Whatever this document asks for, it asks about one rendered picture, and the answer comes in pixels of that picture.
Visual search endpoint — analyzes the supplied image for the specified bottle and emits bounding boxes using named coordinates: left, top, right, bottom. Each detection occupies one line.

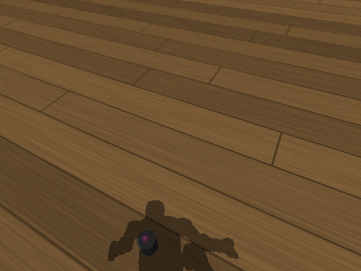
left=137, top=230, right=158, bottom=256

